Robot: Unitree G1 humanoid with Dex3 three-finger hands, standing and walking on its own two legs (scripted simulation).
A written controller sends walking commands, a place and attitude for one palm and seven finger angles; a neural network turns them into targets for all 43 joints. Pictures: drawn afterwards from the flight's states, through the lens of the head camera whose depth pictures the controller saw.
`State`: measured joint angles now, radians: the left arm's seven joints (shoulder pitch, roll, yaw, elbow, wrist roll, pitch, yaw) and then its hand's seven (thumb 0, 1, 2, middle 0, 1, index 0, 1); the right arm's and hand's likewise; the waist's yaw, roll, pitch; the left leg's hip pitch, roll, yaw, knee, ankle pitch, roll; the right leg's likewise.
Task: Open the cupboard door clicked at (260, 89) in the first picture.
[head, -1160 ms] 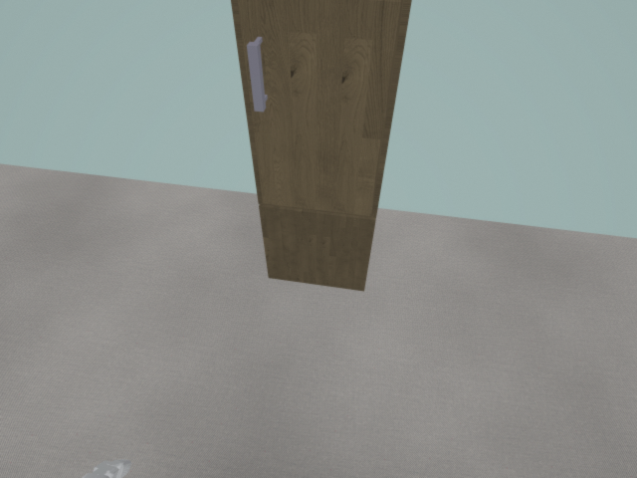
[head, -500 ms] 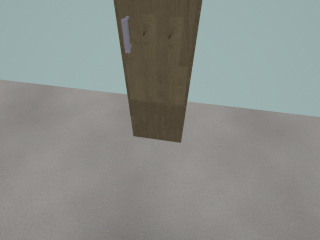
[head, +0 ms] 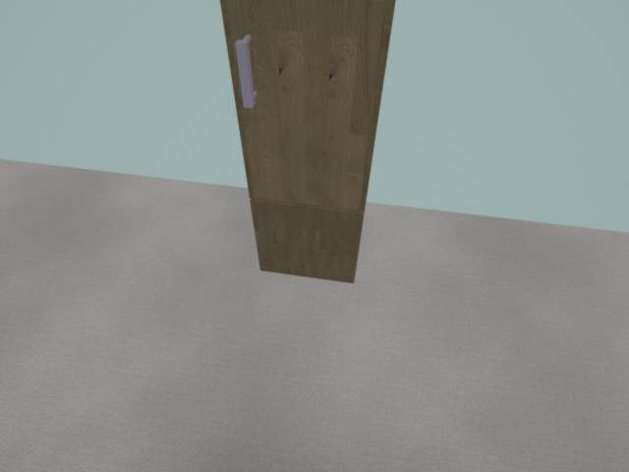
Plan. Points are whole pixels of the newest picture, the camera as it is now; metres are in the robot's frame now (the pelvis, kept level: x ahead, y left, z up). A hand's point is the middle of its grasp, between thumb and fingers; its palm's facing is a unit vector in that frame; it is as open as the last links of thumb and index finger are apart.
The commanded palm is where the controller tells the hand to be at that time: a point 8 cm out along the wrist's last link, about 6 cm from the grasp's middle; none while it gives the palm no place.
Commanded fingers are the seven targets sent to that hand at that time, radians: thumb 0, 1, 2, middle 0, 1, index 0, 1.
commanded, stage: look at it before walking up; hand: left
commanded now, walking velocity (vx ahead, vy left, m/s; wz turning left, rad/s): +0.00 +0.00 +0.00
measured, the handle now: (248, 71) +0.95 +0.22 +0.08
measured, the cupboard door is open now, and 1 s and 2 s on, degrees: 0 0 0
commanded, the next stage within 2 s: turn to face it in 0.28 s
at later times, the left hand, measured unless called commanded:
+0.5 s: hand out of the picture +0.07 +0.25 -0.15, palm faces -0.03 -0.94 -0.34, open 7.4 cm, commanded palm none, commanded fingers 0.00 0.90 0.90 -0.20 -0.30 -0.20 -0.30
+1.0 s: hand out of the picture +0.08 +0.23 -0.19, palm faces -0.07 -0.98 -0.16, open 7.4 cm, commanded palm none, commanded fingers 0.00 0.90 0.90 -0.20 -0.30 -0.20 -0.30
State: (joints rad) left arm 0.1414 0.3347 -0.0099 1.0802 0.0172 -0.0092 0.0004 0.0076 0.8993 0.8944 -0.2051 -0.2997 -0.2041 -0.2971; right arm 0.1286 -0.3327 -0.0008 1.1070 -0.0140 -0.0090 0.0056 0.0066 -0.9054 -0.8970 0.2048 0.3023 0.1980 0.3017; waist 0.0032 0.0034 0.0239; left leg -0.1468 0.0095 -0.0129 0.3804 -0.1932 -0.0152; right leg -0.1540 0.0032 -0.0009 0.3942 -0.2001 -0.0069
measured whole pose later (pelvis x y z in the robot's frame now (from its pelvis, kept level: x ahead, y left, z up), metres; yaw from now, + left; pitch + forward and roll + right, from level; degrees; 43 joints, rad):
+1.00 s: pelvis +0.09 +0.05 -0.01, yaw -4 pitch -1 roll -1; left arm 0.34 0.19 0.03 1.11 0.03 0.02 -0.01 0.01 0.90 0.89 -0.20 -0.30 -0.20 -0.30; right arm 0.44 -0.16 -0.01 1.12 -0.02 -0.06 -0.02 0.00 -0.91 -0.90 0.20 0.30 0.19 0.30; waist -0.02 -0.03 0.01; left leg -0.07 -0.01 0.12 0.43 -0.35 0.06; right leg -0.40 -0.04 -0.02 1.01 -0.41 -0.03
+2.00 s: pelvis +0.36 +0.08 +0.00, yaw -6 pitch -1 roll -2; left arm 0.25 0.21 0.07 1.04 0.03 0.06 0.03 0.01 0.90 0.90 -0.20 -0.30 -0.20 -0.30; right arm 0.15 -0.14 -0.04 1.03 -0.02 0.00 -0.05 0.00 -0.94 -0.90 0.21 0.30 0.20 0.30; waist 0.02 -0.05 0.10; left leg -0.26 0.08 0.17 0.45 -0.17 0.04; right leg -0.47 -0.01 0.00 1.11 -0.42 0.04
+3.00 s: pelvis +0.29 +0.00 -0.01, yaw -4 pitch -2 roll -1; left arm 0.34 0.10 -0.01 1.14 0.02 -0.03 0.04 0.01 0.90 0.89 -0.20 -0.30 -0.20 -0.30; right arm 0.30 -0.15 -0.01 1.09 -0.02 0.00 -0.02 0.01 -0.92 -0.90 0.20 0.30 0.19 0.30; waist 0.00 0.05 0.04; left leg -0.22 0.05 0.02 0.53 -0.27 -0.01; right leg -0.22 0.03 -0.10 0.45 -0.21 -0.05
